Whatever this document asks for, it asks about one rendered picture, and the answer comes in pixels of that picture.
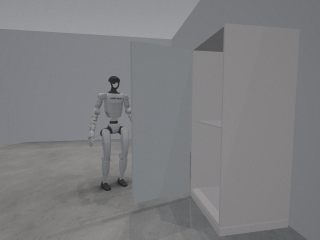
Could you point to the right robot foot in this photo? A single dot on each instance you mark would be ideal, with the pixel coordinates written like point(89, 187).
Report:
point(105, 186)

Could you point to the robot right hand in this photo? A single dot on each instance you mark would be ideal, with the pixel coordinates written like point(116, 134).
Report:
point(91, 137)

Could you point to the robot right upper arm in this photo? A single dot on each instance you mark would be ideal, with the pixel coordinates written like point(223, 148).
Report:
point(99, 102)

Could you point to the robot left upper arm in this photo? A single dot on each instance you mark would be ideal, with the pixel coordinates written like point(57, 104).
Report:
point(126, 103)

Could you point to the left robot shin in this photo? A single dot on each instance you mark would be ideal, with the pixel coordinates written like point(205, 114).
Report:
point(122, 167)

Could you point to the robot right forearm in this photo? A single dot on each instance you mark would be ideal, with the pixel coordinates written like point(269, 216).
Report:
point(93, 121)

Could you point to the fridge door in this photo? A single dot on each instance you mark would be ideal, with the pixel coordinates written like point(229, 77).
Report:
point(160, 79)

